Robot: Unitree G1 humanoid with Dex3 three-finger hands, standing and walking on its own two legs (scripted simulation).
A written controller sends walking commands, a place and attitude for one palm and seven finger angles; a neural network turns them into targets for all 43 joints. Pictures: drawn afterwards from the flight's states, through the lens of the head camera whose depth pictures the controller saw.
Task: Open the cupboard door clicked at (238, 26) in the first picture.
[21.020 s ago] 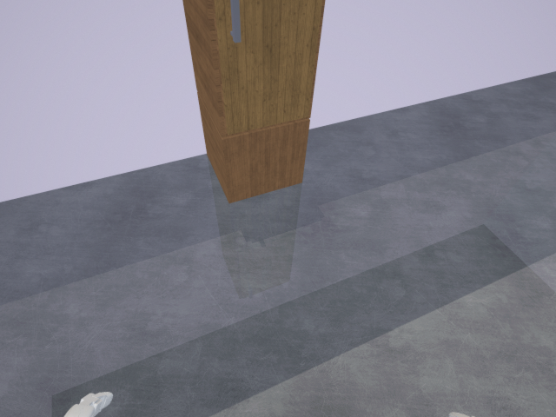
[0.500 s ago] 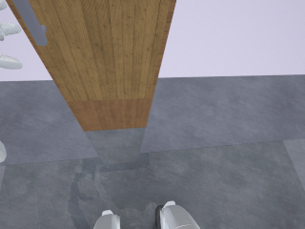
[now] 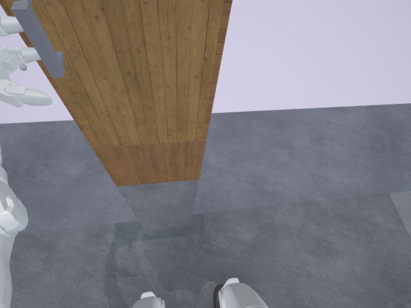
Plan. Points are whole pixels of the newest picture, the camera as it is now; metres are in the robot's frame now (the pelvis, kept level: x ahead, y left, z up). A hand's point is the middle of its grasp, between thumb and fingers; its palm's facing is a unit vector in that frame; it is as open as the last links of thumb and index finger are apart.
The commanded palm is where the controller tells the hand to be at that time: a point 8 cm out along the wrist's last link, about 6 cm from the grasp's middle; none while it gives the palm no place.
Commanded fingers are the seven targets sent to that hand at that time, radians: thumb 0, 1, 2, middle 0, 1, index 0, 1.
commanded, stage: slide the fingers in behind the handle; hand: left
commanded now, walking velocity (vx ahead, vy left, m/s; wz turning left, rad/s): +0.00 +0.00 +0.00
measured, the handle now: (44, 36) +0.59 +0.24 +0.13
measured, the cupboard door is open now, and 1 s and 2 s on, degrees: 0 0 0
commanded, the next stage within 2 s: move the hooked fingers beside the handle in 0.82 s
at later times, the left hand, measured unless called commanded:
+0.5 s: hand (30, 72) +0.50 +0.24 +0.13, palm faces +0.05 -1.00 +0.00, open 14.3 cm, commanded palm +0.49 +0.26 +0.13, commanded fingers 0.00 -0.50 0.30 -0.30 -1.20 -0.30 -1.20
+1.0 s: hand (30, 71) +0.51 +0.24 +0.13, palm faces +0.05 -1.00 +0.00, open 14.2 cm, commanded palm +0.49 +0.27 +0.13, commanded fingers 0.00 -0.50 0.30 -0.30 -1.20 -0.30 -1.20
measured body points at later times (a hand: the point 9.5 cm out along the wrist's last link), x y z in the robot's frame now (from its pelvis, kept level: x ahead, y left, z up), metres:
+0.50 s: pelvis +0.00 +0.00 +0.00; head +0.11 +0.02 +0.44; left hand +0.50 +0.30 +0.13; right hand +0.00 -0.26 -0.11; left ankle -0.02 +0.12 -0.70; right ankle +0.01 -0.14 -0.70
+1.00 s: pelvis +0.00 +0.00 +0.00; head +0.11 +0.03 +0.43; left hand +0.50 +0.30 +0.13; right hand -0.01 -0.27 -0.11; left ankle -0.02 +0.12 -0.70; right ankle +0.01 -0.14 -0.70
